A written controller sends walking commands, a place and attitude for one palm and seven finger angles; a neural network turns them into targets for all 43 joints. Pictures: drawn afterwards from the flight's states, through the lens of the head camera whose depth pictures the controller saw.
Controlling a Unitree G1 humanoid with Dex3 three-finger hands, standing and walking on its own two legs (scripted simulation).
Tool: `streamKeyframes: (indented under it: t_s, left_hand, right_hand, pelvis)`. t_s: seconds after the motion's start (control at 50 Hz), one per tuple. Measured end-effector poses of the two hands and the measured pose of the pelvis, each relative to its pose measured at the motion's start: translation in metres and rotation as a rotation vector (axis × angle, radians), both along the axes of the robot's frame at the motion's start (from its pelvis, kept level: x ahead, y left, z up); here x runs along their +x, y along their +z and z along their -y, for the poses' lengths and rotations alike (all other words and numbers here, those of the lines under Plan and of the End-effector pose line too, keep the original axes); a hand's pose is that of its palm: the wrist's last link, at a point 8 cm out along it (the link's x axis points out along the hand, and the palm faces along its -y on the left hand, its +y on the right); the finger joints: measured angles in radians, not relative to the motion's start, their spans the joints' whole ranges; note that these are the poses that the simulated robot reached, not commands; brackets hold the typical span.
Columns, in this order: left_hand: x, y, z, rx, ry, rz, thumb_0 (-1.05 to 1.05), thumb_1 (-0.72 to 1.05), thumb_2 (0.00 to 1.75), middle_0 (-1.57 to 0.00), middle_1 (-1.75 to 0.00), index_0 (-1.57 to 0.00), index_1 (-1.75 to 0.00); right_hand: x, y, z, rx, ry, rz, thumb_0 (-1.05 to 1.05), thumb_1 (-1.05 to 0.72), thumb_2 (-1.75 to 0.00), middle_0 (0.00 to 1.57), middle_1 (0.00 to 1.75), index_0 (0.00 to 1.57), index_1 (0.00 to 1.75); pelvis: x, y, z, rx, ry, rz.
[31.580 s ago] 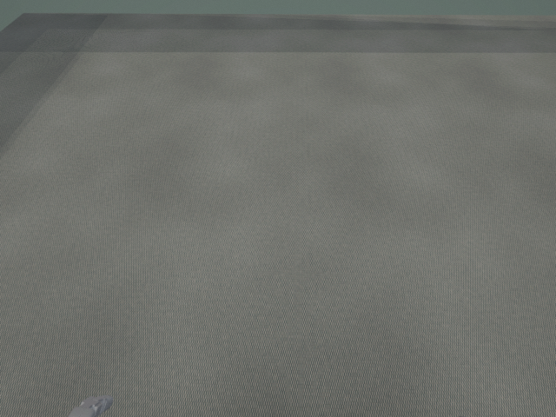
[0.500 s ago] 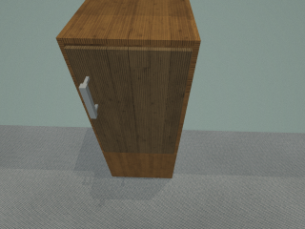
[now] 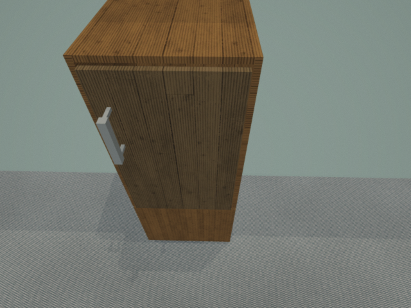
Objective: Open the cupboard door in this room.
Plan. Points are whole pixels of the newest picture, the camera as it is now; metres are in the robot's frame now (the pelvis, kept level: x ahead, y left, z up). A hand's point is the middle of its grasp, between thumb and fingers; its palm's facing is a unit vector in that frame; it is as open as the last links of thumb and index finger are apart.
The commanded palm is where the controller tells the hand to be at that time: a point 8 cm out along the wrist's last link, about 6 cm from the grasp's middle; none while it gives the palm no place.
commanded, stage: look again from close up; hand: left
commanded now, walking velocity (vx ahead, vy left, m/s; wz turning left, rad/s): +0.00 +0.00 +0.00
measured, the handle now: (113, 136) +0.49 +0.26 +0.03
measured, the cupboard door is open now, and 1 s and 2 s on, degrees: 0 0 0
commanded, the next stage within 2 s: shuffle to correct the standing spot in 0.26 s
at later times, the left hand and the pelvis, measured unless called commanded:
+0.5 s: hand out of the picture -0.01 +0.16 -0.17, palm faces +0.04 -0.98 -0.21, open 7.4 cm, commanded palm none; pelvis +0.00 -0.01 +0.00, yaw +0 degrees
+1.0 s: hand out of the picture -0.02 +0.25 -0.18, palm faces +0.00 -0.97 -0.23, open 7.4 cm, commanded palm none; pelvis -0.04 +0.05 +0.00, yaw -1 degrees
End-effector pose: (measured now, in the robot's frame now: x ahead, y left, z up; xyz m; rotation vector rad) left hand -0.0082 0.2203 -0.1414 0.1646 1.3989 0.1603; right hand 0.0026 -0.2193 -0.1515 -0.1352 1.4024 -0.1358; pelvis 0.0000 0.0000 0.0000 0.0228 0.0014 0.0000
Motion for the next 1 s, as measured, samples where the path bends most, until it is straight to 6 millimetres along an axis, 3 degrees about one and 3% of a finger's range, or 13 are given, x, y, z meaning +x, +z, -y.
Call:
streamKeyframes:
  t_s: [0.5, 0.66, 0.8, 0.9, 1.0]
  left_hand:
    - [-0.010, -0.001, 0.009, -0.002, 0.029, -0.013, 0.00, 0.90, 0.90, -0.20, -0.30, -0.20, -0.30]
    - [-0.017, -0.001, -0.016, 0.037, 0.054, 0.013, 0.00, 0.90, 0.90, -0.20, -0.30, -0.21, -0.30]
    - [-0.030, -0.015, -0.058, 0.034, 0.035, -0.011, 0.00, 0.90, 0.90, -0.20, -0.30, -0.21, -0.30]
    - [-0.022, -0.014, -0.080, 0.040, 0.011, 0.012, 0.00, 0.91, 0.90, -0.20, -0.30, -0.20, -0.30]
    - [-0.014, -0.004, -0.075, 0.018, -0.019, 0.036, 0.00, 0.91, 0.90, -0.20, -0.30, -0.20, -0.30]
  right_hand:
    - [0.009, 0.000, 0.009, -0.011, 0.003, 0.011, 0.01, -0.92, -0.90, 0.20, 0.30, 0.20, 0.30]
    - [0.020, -0.003, 0.005, -0.030, 0.018, 0.047, 0.01, -0.91, -0.90, 0.20, 0.30, 0.20, 0.30]
    - [0.037, 0.006, -0.017, -0.070, 0.018, 0.174, 0.01, -0.91, -0.90, 0.20, 0.30, 0.20, 0.30]
    - [0.020, 0.011, -0.038, -0.057, 0.027, 0.167, 0.01, -0.91, -0.90, 0.20, 0.30, 0.20, 0.30]
    - [-0.004, 0.013, -0.044, -0.043, -0.005, 0.121, 0.01, -0.93, -0.89, 0.20, 0.30, 0.20, 0.30]
  pelvis:
    - [-0.001, -0.001, 0.006, 0.000, -0.002, -0.001]
    - [-0.017, -0.006, -0.009, 0.000, -0.003, 0.010]
    - [-0.029, -0.014, -0.041, -0.006, -0.017, 0.007]
    - [-0.037, -0.011, -0.050, 0.006, -0.025, 0.006]
    - [-0.040, -0.002, -0.051, -0.005, -0.026, -0.013]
